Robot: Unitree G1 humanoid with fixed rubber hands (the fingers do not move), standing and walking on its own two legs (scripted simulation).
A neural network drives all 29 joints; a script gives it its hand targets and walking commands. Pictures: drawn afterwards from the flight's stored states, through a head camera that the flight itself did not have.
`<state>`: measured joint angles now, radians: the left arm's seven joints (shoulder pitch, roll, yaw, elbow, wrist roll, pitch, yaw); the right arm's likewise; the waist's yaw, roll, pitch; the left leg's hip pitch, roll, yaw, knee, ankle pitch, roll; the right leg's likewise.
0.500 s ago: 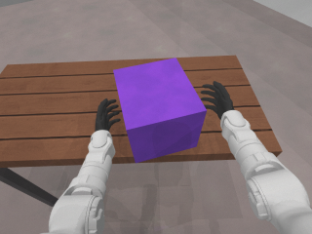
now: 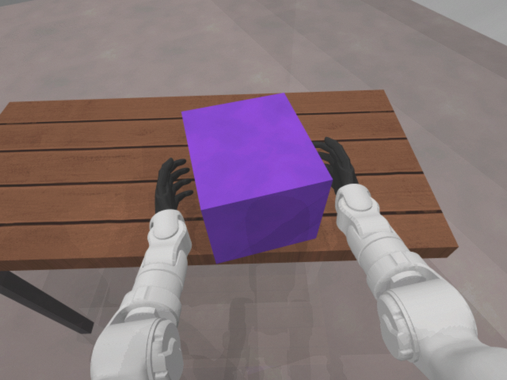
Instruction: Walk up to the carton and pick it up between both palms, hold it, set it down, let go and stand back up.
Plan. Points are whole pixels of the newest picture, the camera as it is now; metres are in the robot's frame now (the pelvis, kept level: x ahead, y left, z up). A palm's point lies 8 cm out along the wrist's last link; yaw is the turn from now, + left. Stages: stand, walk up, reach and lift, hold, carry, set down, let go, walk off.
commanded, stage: reach and lift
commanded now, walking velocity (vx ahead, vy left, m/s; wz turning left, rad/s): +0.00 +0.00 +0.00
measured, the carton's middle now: (250, 176) +0.46 +0.05 +0.02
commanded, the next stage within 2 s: none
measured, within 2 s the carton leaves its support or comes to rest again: leaves its support in 1.00 s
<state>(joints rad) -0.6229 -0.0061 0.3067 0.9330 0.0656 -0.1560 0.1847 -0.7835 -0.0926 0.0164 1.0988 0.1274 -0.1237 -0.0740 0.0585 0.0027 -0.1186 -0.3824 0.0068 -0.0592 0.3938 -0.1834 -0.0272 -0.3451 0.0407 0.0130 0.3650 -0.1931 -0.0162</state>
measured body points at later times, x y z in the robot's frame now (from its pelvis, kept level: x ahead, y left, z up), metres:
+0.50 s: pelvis +0.00 +0.01 +0.00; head +0.02 +0.02 +0.45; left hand +0.37 +0.21 +0.05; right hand +0.42 -0.09 +0.07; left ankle +0.00 +0.13 -0.74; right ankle -0.02 -0.10 -0.74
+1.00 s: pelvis +0.00 +0.01 +0.00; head +0.01 +0.01 +0.45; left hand +0.37 +0.21 +0.05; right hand +0.42 -0.08 +0.08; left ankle +0.00 +0.13 -0.74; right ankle -0.02 -0.10 -0.74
